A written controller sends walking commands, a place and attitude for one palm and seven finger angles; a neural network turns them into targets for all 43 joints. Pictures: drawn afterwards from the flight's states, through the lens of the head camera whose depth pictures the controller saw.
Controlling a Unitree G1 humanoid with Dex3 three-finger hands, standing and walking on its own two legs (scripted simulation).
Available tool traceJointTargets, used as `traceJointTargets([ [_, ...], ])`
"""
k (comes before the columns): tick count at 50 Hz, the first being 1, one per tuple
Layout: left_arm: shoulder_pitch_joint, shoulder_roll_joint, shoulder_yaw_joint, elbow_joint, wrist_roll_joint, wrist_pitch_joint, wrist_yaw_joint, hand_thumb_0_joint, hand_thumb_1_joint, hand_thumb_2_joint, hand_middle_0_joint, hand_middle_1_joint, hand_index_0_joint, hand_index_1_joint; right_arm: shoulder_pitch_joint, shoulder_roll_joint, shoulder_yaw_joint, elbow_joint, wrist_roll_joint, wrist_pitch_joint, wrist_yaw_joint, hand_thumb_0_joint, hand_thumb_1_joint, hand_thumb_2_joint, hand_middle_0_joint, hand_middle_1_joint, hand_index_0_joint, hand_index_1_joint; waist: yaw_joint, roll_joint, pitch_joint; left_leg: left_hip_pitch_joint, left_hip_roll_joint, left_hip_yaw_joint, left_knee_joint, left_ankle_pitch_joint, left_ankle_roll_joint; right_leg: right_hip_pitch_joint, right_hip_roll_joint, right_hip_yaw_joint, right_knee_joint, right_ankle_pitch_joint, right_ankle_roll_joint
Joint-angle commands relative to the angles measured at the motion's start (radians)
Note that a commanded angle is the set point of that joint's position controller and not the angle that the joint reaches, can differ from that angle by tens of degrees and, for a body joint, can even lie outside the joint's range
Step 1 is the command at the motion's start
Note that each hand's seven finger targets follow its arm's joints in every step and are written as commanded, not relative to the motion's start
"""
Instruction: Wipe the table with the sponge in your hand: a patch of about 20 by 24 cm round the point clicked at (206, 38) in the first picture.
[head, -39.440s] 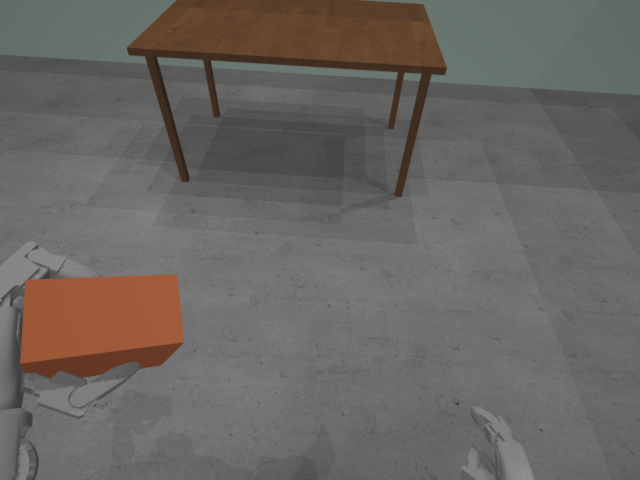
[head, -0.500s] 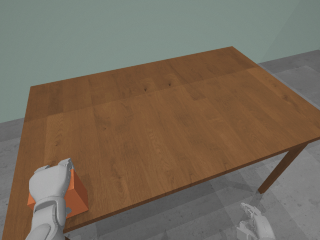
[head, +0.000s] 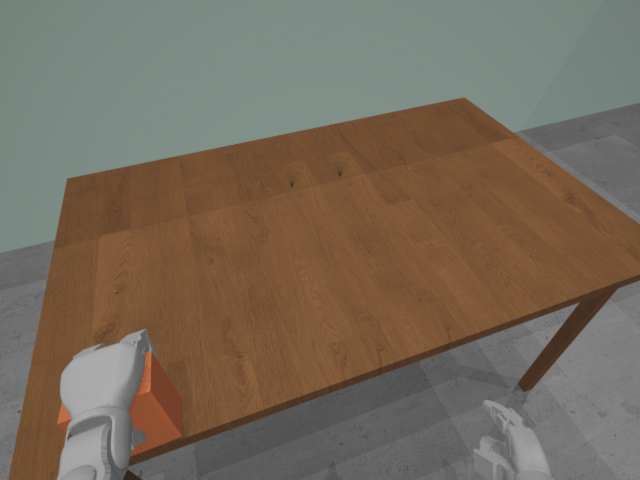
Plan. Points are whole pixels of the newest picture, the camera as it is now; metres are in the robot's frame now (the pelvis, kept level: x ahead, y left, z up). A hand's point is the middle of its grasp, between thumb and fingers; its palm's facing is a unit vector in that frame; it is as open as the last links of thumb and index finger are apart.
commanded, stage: lift the sponge slowly off the table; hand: left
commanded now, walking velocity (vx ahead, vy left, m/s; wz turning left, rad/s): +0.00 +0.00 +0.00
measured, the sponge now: (132, 416) +0.20 +0.29 -0.06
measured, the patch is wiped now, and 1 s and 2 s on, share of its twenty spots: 1.00 1.00 1.00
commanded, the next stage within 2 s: bring the sponge back beside the body in 1.68 s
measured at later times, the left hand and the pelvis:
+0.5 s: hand (121, 385) +0.21 +0.29 +0.01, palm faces -0.04 -0.12 -0.99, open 10.7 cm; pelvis +0.00 +0.00 +0.01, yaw +0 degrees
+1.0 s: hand (103, 378) +0.20 +0.29 +0.05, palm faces -0.01 -0.12 -0.99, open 10.7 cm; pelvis +0.00 -0.01 +0.01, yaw +0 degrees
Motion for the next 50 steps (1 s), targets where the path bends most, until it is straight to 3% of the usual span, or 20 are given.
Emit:
traceJointTargets([
  [1,-0.140,0.169,0.091,-0.180,0.010,-0.005,0.028,0.000,0.100,1.300,-1.200,-1.600,-1.200,-1.600,-0.176,-0.118,-0.034,-0.157,-0.006,-0.060,-0.009,0.000,-0.900,-0.900,0.200,0.300,0.200,0.300,0.006,-0.056,-0.116,0.096,-0.025,-0.037,-0.091,0.243,0.027,0.056,0.011,0.033,-0.095,0.274,-0.050],
  [4,-0.148,0.177,0.093,-0.227,0.014,-0.004,0.031,0.000,0.100,1.300,-1.200,-1.600,-1.200,-1.600,-0.191,-0.114,-0.033,-0.159,-0.007,-0.064,-0.011,0.000,-0.900,-0.900,0.200,0.300,0.200,0.300,0.017,-0.013,-0.130,0.119,-0.027,-0.039,-0.101,0.253,0.026,0.074,0.011,0.037,-0.100,0.265,-0.053],
  [7,-0.170,0.172,0.082,-0.230,0.018,-0.002,0.027,0.000,0.100,1.300,-1.200,-1.600,-1.200,-1.600,-0.198,-0.113,-0.033,-0.154,-0.008,-0.068,-0.012,0.000,-0.900,-0.900,0.200,0.300,0.200,0.300,0.007,-0.016,-0.104,0.128,-0.022,-0.036,-0.110,0.247,0.025,0.064,0.010,0.036,-0.110,0.247,-0.053],
  [8,-0.193,0.199,0.108,-0.257,0.015,-0.002,0.025,0.000,0.100,1.300,-1.200,-1.600,-1.200,-1.600,-0.208,-0.114,-0.030,-0.156,-0.008,-0.069,-0.015,0.000,-0.900,-0.900,0.200,0.300,0.200,0.300,0.015,-0.002,-0.108,0.133,-0.025,-0.044,-0.119,0.243,0.025,0.075,0.015,0.053,-0.121,0.230,-0.057],
  [12,-0.221,0.195,0.091,-0.258,0.026,-0.001,0.018,0.000,0.100,1.300,-1.200,-1.600,-1.200,-1.600,-0.208,-0.111,-0.030,-0.145,-0.010,-0.072,-0.019,0.000,-0.900,-0.900,0.200,0.300,0.200,0.300,0.012,-0.009,-0.126,0.159,-0.025,-0.037,-0.122,0.255,0.027,0.086,0.010,0.045,-0.126,0.242,-0.055],
  [13,-0.229,0.223,0.120,-0.284,0.021,-0.004,0.017,0.000,0.100,1.300,-1.200,-1.600,-1.200,-1.600,-0.220,-0.112,-0.027,-0.150,-0.010,-0.074,-0.022,0.000,-0.900,-0.900,0.200,0.300,0.200,0.300,0.019,0.009,-0.127,0.164,-0.026,-0.045,-0.132,0.255,0.025,0.098,0.014,0.059,-0.135,0.230,-0.059],
  [15,-0.246,0.183,0.072,-0.293,0.028,-0.003,0.013,0.000,0.100,1.300,-1.200,-1.600,-1.200,-1.600,-0.218,-0.105,-0.027,-0.146,-0.009,-0.078,-0.020,0.000,-0.900,-0.900,0.200,0.300,0.200,0.300,0.010,0.033,-0.117,0.181,-0.021,-0.042,-0.131,0.266,0.025,0.082,0.013,0.040,-0.128,0.225,-0.058],
  [18,-0.251,0.199,0.089,-0.301,0.020,0.004,0.002,0.000,0.100,1.300,-1.200,-1.600,-1.200,-1.600,-0.232,-0.110,-0.022,-0.147,-0.009,-0.081,-0.021,0.000,-0.900,-0.900,0.200,0.300,0.200,0.300,0.018,0.020,-0.112,0.186,-0.021,-0.056,-0.152,0.260,0.022,0.096,0.019,0.051,-0.147,0.204,-0.062],
  [19,-0.257,0.182,0.066,-0.298,0.023,0.010,-0.002,0.000,0.100,1.300,-1.200,-1.600,-1.200,-1.600,-0.231,-0.108,-0.021,-0.143,-0.010,-0.080,-0.020,0.000,-0.900,-0.900,0.200,0.300,0.200,0.300,0.018,0.032,-0.117,0.195,-0.023,-0.052,-0.150,0.258,0.024,0.099,0.016,0.039,-0.147,0.204,-0.059],
  [21,-0.251,0.184,0.068,-0.272,0.021,0.023,-0.013,0.000,0.100,1.300,-1.200,-1.600,-1.200,-1.600,-0.236,-0.111,-0.018,-0.140,-0.007,-0.077,-0.019,0.000,-0.900,-0.900,0.200,0.300,0.200,0.300,0.020,0.002,-0.103,0.189,-0.021,-0.054,-0.161,0.255,0.022,0.102,0.014,0.040,-0.158,0.201,-0.058],
  [23,-0.253,0.230,0.116,-0.262,0.010,0.035,-0.020,0.000,0.100,1.300,-1.200,-1.600,-1.200,-1.600,-0.245,-0.115,-0.015,-0.141,-0.005,-0.071,-0.023,0.000,-0.900,-0.900,0.200,0.300,0.200,0.300,0.028,-0.026,-0.095,0.178,-0.022,-0.053,-0.178,0.248,0.021,0.128,0.016,0.058,-0.172,0.191,-0.061],
  [26,-0.272,0.192,0.066,-0.290,0.019,0.049,-0.036,0.000,0.100,1.300,-1.200,-1.600,-1.200,-1.600,-0.256,-0.114,-0.010,-0.146,-0.004,-0.067,-0.018,0.000,-0.900,-0.900,0.200,0.300,0.200,0.300,0.026,0.004,-0.108,0.198,-0.023,-0.053,-0.183,0.270,0.020,0.139,0.012,0.041,-0.171,0.217,-0.060],
  [28,-0.259,0.211,0.089,-0.323,0.011,0.050,-0.043,0.000,0.100,1.300,-1.200,-1.600,-1.200,-1.600,-0.265,-0.114,-0.011,-0.156,-0.004,-0.068,-0.016,0.000,-0.900,-0.900,0.200,0.300,0.200,0.300,0.034,0.016,-0.116,0.202,-0.019,-0.059,-0.199,0.281,0.019,0.162,0.016,0.051,-0.173,0.218,-0.064],
  [30,-0.221,0.174,0.054,-0.338,0.010,0.050,-0.051,0.000,0.100,1.300,-1.200,-1.600,-1.200,-1.600,-0.257,-0.108,-0.014,-0.159,-0.004,-0.071,-0.011,0.000,-0.900,-0.900,0.200,0.300,0.200,0.300,0.031,0.011,-0.128,0.222,-0.019,-0.051,-0.189,0.311,0.023,0.170,0.013,0.045,-0.172,0.259,-0.062],
  [33,-0.186,0.204,0.088,-0.377,0.005,0.053,-0.061,0.000,0.100,1.300,-1.200,-1.600,-1.200,-1.600,-0.266,-0.114,-0.012,-0.162,-0.008,-0.066,-0.005,0.000,-0.900,-0.900,0.200,0.300,0.200,0.300,0.038,-0.002,-0.124,0.225,-0.018,-0.058,-0.197,0.341,0.020,0.197,0.015,0.063,-0.179,0.307,-0.066],
  [36,-0.152,0.196,0.078,-0.384,0.007,0.062,-0.065,0.000,0.100,1.300,-1.200,-1.600,-1.200,-1.600,-0.269,-0.112,-0.010,-0.160,-0.007,-0.062,0.001,0.000,-0.900,-0.900,0.200,0.300,0.200,0.300,0.041,-0.015,-0.100,0.229,-0.020,-0.054,-0.199,0.341,0.022,0.197,0.009,0.053,-0.188,0.317,-0.062],
  [38,-0.192,0.235,0.110,-0.412,0.001,0.064,-0.068,0.000,0.100,1.300,-1.200,-1.600,-1.200,-1.600,-0.279,-0.117,-0.008,-0.161,-0.008,-0.058,-0.004,0.000,-0.900,-0.900,0.200,0.300,0.200,0.300,0.038,-0.017,-0.082,0.226,-0.019,-0.056,-0.213,0.316,0.023,0.201,0.012,0.077,-0.203,0.287,-0.064],
  [40,-0.222,0.234,0.100,-0.397,0.009,0.072,-0.069,0.000,0.100,1.300,-1.200,-1.600,-1.200,-1.600,-0.277,-0.113,-0.006,-0.153,-0.006,-0.056,-0.007,0.000,-0.900,-0.900,0.200,0.300,0.200,0.300,0.031,-0.012,-0.056,0.227,-0.021,-0.049,-0.218,0.298,0.025,0.191,0.007,0.063,-0.213,0.255,-0.061],
  [43,-0.266,0.269,0.127,-0.435,0.004,0.065,-0.074,0.000,0.100,1.300,-1.200,-1.600,-1.200,-1.600,-0.294,-0.116,-0.003,-0.157,-0.007,-0.062,-0.016,0.000,-0.900,-0.900,0.200,0.300,0.200,0.300,0.037,0.021,-0.071,0.256,-0.025,-0.052,-0.228,0.291,0.028,0.205,0.009,0.085,-0.233,0.232,-0.063],
  [50,-0.260,0.215,0.068,-0.424,-0.015,0.056,-0.117,0.000,0.100,1.300,-1.200,-1.600,-1.200,-1.600,-0.291,-0.114,-0.002,-0.147,-0.005,-0.074,-0.020,0.000,-0.900,-0.900,0.200,0.300,0.200,0.300,0.021,0.016,-0.068,0.283,-0.026,-0.048,-0.236,0.301,0.029,0.211,0.007,0.071,-0.253,0.237,-0.060],
])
